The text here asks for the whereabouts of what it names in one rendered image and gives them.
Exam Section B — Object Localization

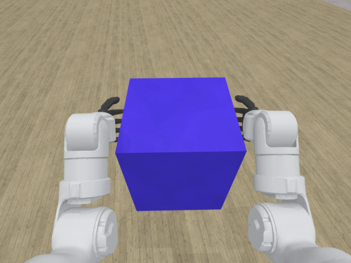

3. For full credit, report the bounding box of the robot right hand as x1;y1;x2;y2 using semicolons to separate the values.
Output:
234;95;258;142

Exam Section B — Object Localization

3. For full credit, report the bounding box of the left robot upper arm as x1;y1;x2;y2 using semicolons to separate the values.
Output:
24;207;118;263

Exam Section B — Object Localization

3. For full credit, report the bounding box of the robot right forearm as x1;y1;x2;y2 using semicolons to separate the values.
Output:
243;110;316;239

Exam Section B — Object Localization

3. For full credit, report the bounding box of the robot left forearm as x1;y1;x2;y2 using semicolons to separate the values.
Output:
52;112;116;249

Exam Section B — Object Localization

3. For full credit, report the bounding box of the robot left hand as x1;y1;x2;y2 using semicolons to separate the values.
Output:
98;97;124;142

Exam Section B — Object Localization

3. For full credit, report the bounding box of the carton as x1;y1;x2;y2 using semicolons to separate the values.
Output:
115;77;247;211

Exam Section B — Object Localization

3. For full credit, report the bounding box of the right robot upper arm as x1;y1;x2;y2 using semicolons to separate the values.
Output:
248;202;351;263

